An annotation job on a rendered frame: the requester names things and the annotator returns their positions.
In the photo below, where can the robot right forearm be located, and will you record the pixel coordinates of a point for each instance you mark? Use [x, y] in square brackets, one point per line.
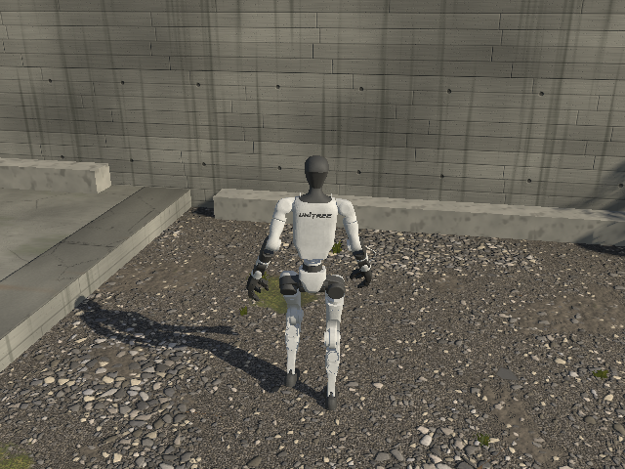
[362, 258]

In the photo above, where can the right robot hand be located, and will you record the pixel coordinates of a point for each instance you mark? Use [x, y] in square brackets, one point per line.
[357, 273]

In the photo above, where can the humanoid robot torso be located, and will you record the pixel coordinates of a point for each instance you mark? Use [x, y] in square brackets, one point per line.
[314, 226]

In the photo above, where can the robot left forearm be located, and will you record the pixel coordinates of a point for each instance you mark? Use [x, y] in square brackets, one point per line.
[263, 261]

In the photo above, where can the robot left shin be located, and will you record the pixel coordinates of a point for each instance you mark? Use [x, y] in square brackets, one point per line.
[292, 340]

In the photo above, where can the robot left upper arm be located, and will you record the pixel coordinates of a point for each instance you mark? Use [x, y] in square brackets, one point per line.
[284, 206]

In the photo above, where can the robot right upper arm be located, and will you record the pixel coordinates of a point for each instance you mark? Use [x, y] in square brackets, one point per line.
[345, 208]

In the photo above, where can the left robot hand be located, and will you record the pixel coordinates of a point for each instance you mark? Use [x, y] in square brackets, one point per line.
[252, 285]

